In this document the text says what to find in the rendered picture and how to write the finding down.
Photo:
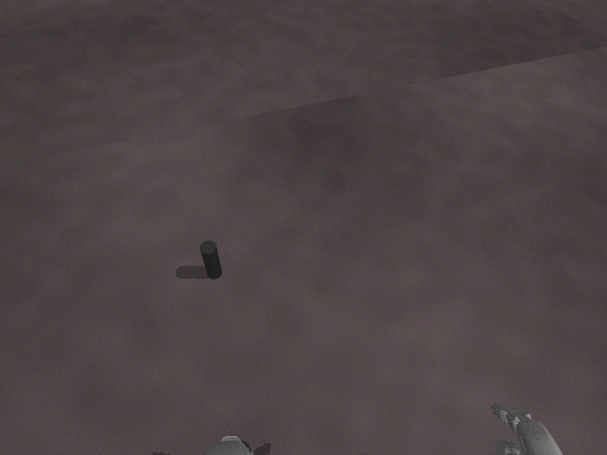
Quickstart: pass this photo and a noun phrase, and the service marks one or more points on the can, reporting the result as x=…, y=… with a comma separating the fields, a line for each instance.
x=211, y=260

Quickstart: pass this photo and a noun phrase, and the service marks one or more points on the right robot hand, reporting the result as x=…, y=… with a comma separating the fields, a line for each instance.
x=533, y=436

